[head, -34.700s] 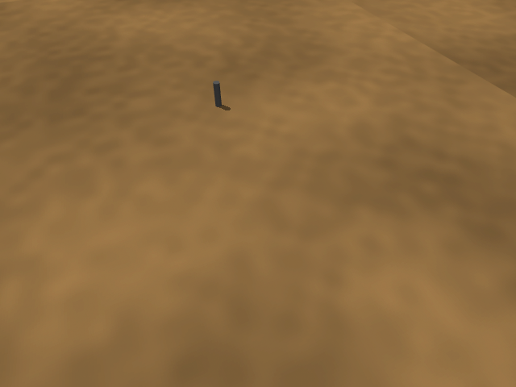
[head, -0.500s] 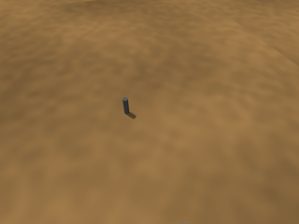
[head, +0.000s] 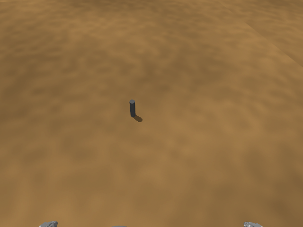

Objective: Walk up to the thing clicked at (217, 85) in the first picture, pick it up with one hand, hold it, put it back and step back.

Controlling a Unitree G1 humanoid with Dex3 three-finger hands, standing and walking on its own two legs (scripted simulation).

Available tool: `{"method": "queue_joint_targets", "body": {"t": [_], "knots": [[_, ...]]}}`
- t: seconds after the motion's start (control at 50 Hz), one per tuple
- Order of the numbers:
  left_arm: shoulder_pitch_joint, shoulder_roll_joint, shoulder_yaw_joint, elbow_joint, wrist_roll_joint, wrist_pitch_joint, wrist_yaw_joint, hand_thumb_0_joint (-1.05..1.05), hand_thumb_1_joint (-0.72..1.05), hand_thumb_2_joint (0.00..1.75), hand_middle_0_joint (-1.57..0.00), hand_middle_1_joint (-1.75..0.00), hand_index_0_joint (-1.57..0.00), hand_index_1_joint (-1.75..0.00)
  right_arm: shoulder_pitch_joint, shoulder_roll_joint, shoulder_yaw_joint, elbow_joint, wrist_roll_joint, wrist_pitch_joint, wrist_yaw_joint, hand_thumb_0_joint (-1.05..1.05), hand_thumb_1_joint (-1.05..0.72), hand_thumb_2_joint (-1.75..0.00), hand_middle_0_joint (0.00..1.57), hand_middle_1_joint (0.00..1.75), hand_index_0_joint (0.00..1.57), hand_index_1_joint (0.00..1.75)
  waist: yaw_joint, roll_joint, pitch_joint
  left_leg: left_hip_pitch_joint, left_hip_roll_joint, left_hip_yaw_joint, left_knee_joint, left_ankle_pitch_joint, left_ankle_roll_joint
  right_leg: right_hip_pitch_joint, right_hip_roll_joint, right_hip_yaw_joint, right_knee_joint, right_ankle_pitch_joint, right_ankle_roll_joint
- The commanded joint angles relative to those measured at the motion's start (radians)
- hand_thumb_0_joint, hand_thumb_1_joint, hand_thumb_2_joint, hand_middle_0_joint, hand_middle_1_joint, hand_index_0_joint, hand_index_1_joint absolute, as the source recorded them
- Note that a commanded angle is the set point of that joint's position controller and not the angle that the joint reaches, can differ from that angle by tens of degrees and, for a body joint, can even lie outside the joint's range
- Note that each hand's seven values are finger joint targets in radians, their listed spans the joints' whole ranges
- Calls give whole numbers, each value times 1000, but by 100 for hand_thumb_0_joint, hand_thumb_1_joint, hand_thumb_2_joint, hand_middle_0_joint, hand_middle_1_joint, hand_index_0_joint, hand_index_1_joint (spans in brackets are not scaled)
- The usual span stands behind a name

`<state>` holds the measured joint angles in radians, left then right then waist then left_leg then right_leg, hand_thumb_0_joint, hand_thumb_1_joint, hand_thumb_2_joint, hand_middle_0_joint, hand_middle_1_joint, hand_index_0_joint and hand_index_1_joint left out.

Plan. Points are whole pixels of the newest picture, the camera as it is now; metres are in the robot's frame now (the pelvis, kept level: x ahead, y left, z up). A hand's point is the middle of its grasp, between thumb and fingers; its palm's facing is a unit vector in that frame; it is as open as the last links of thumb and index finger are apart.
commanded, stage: step back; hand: left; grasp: from the side
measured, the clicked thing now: (132, 108) +1.03 +0.17 -0.68
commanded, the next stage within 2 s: stand in 0.12 s
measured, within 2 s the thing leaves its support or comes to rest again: neither
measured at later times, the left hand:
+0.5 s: hand out of the picture +0.08 +0.26 -0.14, palm faces -0.02 -0.94 -0.33, open 7.4 cm
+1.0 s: hand out of the picture +0.04 +0.25 -0.14, palm faces -0.04 -0.94 -0.34, open 7.4 cm
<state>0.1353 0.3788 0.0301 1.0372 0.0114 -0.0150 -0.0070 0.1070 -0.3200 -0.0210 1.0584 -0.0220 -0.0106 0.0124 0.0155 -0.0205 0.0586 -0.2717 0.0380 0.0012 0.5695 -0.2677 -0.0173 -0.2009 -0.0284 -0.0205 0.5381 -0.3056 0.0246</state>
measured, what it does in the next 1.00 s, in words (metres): stands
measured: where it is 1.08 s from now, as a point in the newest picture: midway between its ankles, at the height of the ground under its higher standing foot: outside the picture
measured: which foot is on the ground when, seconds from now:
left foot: down 0.00-1.00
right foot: down 0.00-1.00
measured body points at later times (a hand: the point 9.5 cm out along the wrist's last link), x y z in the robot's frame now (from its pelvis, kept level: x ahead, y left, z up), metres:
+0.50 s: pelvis -0.01 +0.01 +0.01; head +0.00 +0.01 +0.46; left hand +0.08 +0.30 -0.12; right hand +0.09 -0.29 -0.11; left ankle +0.02 +0.13 -0.73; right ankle -0.01 -0.14 -0.73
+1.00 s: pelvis -0.02 -0.01 +0.01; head -0.02 -0.01 +0.46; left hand +0.05 +0.30 -0.12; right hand +0.04 -0.31 -0.12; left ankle +0.02 +0.13 -0.73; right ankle -0.01 -0.14 -0.73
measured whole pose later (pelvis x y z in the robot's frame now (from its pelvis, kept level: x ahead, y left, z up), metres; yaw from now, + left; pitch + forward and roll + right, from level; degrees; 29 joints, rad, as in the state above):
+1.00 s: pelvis -0.02 -0.01 +0.01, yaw +0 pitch -3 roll +0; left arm 0.14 0.35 0.00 1.14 0.02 -0.01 -0.02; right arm 0.13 -0.35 -0.01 1.16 -0.01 -0.01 0.02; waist -0.01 0.01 0.04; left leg -0.17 0.04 0.00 0.34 -0.12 -0.03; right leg -0.13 -0.03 -0.02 0.36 -0.19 0.02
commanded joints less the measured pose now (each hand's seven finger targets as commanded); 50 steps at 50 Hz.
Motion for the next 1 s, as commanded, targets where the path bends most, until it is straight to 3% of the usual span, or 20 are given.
{"method": "queue_joint_targets", "body": {"t": [0.0, 0.04, 0.08, 0.1, 0.18, 0.4, 0.44, 0.48, 0.62, 0.7, 0.8, 0.84, 0.9, 0.98], "knots": [[-39, 201, 39, -40, -10, -28, 22, 0, 90, 90, -20, -30, -20, -30, -65, -242, -49, -47, 5, -25, -23, 0, -90, -90, 20, 30, 20, 30, 1, 81, -138, 88, 98, -101, -119, 323, 63, 72, -80, 79, -90, 302, -55], [-48, 201, 39, -31, -10, -28, 24, 0, 90, 90, -20, -30, -20, -30, -68, -236, -48, -36, 8, -24, -25, 0, -90, -90, 20, 30, 20, 30, -1, 67, -158, 117, 98, -84, -117, 383, 61, 88, -84, 77, -96, 339, -52], [-70, 198, 37, -23, -10, -22, 24, 0, 90, 90, -20, -30, -20, -30, -88, -232, -49, -28, 7, -21, -26, 0, -90, -90, 20, 30, 20, 30, -3, 66, -135, 101, 100, -87, -148, 343, 57, 85, -82, 72, -103, 314, -48], [-56, 163, 15, -4, -16, -23, 18, 0, 90, 90, -20, -30, -20, -30, -68, -238, -37, -26, 16, -27, -20, 0, -90, -90, 20, 30, 20, 30, -8, 80, -148, 131, 104, -107, -184, 355, 55, 104, -85, 78, -133, 302, -42], [-78, 177, 14, 11, -8, -25, 19, 0, 90, 90, -20, -30, -20, -30, -89, -233, -38, -16, 16, -31, -19, 0, -90, -90, 20, 30, 20, 30, -14, 41, -152, 184, 105, -93, -188, 433, 48, 120, -94, 70, -165, 367, -31], [-92, 178, 10, 42, -3, -22, 12, 0, 90, 90, -20, -30, -20, -30, -118, -238, -34, 0, 13, -27, -13, 0, -90, -90, 20, 30, 20, 30, -6, 51, -87, 166, 94, -88, -281, 234, 30, 111, -104, 76, -252, 203, -27], [-95, 180, 10, 43, 0, -22, 10, 0, 90, 90, -20, -30, -20, -30, -106, -234, -30, 4, 13, -27, -11, 0, -90, -90, 20, 30, 20, 30, -11, 42, -62, 132, 88, -92, -309, 155, 27, 102, -101, 75, -260, 167, -28], [-87, 186, 10, 46, 0, -25, 10, 0, 90, 90, -20, -30, -20, -30, -112, -235, -32, 4, 14, -27, -10, 0, -90, -90, 20, 30, 20, 30, -9, 31, -93, 170, 91, -86, -289, 203, 30, 105, -108, 79, -260, 192, -28], [-75, 191, 9, 51, 0, -24, 8, 0, 90, 90, -20, -30, -20, -30, -89, -241, -31, 21, 11, -22, -7, 0, -90, -90, 20, 30, 20, 30, -13, 33, -60, 152, 87, -93, -310, 86, 26, 60, -106, 90, -287, 101, -32], [-82, 196, 10, 44, -2, -24, 8, 0, 90, 90, -20, -30, -20, -30, -66, -234, -28, 25, 9, -23, -6, 0, -90, -90, 20, 30, 20, 30, -21, 19, -63, 143, 88, -91, -309, 118, 24, 70, -107, 93, -278, 120, -35], [-64, 199, 9, 44, 0, -22, 7, 0, 90, 90, -20, -30, -20, -30, -61, -241, -28, 29, 10, -21, -7, 0, -90, -90, 20, 30, 20, 30, -19, 24, -48, 148, 88, -93, -305, 68, 25, 36, -104, 99, -287, 78, -38], [-61, 196, 8, 46, -2, -18, 7, 0, 90, 90, -20, -30, -20, -30, -42, -238, -25, 36, 8, -17, -7, 0, -90, -90, 20, 30, 20, 30, -19, 24, -6, 93, 85, -103, -332, -11, 20, 23, -96, 96, -286, 8, -37], [-45, 197, 7, 44, -2, -16, 5, 0, 90, 90, -20, -30, -20, -30, -42, -243, -27, 33, 9, -15, -6, 0, -90, -90, 20, 30, 20, 30, -16, 20, -6, 99, 83, -102, -323, -40, 22, -4, -96, 104, -292, -33, -40], [-52, 203, 8, 35, 2, -18, 5, 0, 90, 90, -20, -30, -20, -30, -32, -239, -26, 31, 8, -14, -5, 0, -90, -90, 20, 30, 20, 30, -23, 11, -26, 119, 80, -95, -299, -10, 25, -18, -102, 118, -301, -39, -44]]}}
